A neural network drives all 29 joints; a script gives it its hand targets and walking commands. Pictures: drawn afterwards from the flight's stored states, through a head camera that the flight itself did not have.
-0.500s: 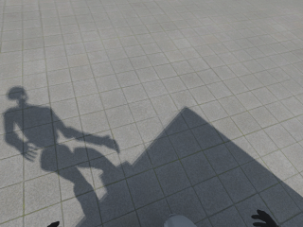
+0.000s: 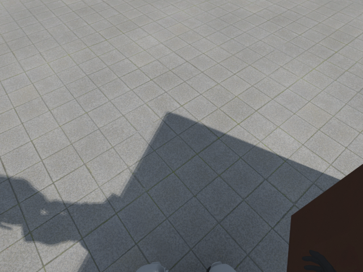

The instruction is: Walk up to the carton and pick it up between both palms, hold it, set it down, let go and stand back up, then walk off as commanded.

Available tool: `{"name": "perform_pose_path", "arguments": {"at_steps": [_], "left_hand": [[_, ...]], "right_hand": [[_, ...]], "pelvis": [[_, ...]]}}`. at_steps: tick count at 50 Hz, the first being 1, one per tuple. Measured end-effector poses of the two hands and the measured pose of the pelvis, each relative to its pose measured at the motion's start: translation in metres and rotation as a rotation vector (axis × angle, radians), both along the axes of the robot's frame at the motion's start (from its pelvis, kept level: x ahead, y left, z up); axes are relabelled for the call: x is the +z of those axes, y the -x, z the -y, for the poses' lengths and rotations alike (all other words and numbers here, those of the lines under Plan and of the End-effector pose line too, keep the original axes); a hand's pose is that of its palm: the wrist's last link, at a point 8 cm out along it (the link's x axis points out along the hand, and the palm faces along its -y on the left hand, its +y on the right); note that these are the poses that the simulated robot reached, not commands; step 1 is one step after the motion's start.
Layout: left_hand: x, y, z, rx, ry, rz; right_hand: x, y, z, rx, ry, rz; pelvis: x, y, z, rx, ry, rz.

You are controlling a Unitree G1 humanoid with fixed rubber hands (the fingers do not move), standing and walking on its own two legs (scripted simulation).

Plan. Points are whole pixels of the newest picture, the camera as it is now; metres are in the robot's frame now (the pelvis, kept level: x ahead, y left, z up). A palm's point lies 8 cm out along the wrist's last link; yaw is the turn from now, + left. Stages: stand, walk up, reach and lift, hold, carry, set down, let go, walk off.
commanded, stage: walk up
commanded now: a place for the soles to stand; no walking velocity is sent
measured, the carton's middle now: out of the picture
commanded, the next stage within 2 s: none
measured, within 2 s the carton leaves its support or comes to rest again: neither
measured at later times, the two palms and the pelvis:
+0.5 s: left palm out of the picture +0.12 +0.19 -0.10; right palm out of the picture +0.00 -0.37 -0.07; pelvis -0.06 -0.07 +0.01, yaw -18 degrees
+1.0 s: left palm (135, 238) +0.22 +0.12 -0.09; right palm out of the picture -0.03 -0.36 -0.07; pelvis -0.02 -0.09 +0.02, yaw -33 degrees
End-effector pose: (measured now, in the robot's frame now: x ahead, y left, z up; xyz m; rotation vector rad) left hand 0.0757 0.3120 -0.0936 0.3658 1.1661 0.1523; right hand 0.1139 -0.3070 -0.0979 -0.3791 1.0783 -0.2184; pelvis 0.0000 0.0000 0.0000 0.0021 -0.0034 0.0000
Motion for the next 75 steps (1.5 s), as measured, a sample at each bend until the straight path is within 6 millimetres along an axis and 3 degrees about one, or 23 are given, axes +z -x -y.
{"name": "perform_pose_path", "arguments": {"at_steps": [4,8,12,16,20,28,32,36,40,44,48,53,60,63,68,71,75], "left_hand": [[-0.016,-0.027,0.016,-0.055,0.052,0.07],[-0.015,-0.041,0.039,-0.13,0.095,0.087],[-0.013,-0.042,0.055,-0.17,0.13,0.091],[-0.014,-0.032,0.07,-0.211,0.132,0.056],[-0.011,-0.031,0.091,-0.268,0.109,0.03],[0.003,-0.051,0.147,-0.366,0.053,0.099],[0.01,-0.051,0.16,-0.386,0.033,0.115],[0.011,-0.061,0.155,-0.418,0.012,0.084],[-0.005,-0.088,0.153,-0.454,0.028,0.079],[-0.002,-0.113,0.171,-0.516,0.053,0.067],[0.006,-0.133,0.181,-0.543,0.067,0.059],[0.01,-0.159,0.203,-0.605,0.068,0.072],[0.019,-0.206,0.255,-0.704,0.071,0.172],[0.012,-0.212,0.267,-0.72,0.073,0.204],[0.001,-0.212,0.254,-0.766,0.051,0.14],[-0.007,-0.229,0.256,-0.813,0.05,0.125],[-0.002,-0.252,0.279,-0.904,0.068,0.11]], "right_hand": [[0.009,0.042,0.014,-0.046,0.065,-0.033],[0.031,0.079,0.029,-0.124,0.111,-0.028],[0.044,0.095,0.044,-0.165,0.136,-0.003],[0.044,0.111,0.059,-0.2,0.126,0.027],[0.039,0.118,0.063,-0.191,0.03,0.122],[0.021,0.115,0.066,-0.225,-0.129,0.305],[0.014,0.115,0.067,-0.241,-0.171,0.337],[0.014,0.116,0.066,-0.28,-0.162,0.337],[0.012,0.125,0.063,-0.334,-0.103,0.309],[0.027,0.139,0.058,-0.385,-0.101,0.269],[0.032,0.14,0.057,-0.413,-0.113,0.246],[0.03,0.141,0.057,-0.439,-0.138,0.294],[0.018,0.143,0.057,-0.486,-0.173,0.346],[0.005,0.143,0.057,-0.507,-0.177,0.348],[0.007,0.143,0.051,-0.57,-0.146,0.356],[0.002,0.156,0.04,-0.63,-0.099,0.356],[0.006,0.184,0.022,-0.756,-0.065,0.301]], "pelvis": [[-0.005,0.014,0.003,-0.032,0.032,-0.004],[0.005,0.023,0.01,-0.095,0.052,0.005],[0.01,0.031,0.019,-0.127,0.064,0.01],[0.009,0.04,0.031,-0.176,0.049,0.011],[0.008,0.049,0.048,-0.24,0.031,0.005],[0.0,0.061,0.093,-0.34,-0.025,-0.005],[-0.001,0.064,0.1,-0.37,-0.009,0.007],[0.0,0.058,0.093,-0.416,0.005,-0.01],[-0.007,0.047,0.081,-0.464,0.038,-0.037],[0.006,0.034,0.079,-0.523,0.056,-0.058],[0.015,0.021,0.083,-0.548,0.055,-0.064],[0.013,0.009,0.09,-0.605,0.04,-0.041],[0.004,-0.002,0.106,-0.68,0.016,-0.011],[-0.007,-0.004,0.111,-0.697,0.031,0.007],[-0.009,-0.013,0.098,-0.765,0.05,0.01],[-0.016,-0.022,0.085,-0.815,0.046,0.002],[-0.009,-0.031,0.077,-0.903,0.035,-0.006]]}}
